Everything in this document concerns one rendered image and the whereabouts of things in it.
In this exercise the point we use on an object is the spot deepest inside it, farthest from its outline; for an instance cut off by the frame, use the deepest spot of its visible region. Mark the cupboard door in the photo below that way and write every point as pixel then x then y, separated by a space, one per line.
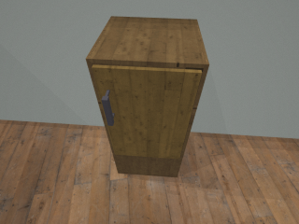
pixel 152 107

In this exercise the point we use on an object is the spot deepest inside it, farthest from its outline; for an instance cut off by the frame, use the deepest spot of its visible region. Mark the handle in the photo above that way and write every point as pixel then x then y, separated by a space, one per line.
pixel 107 109

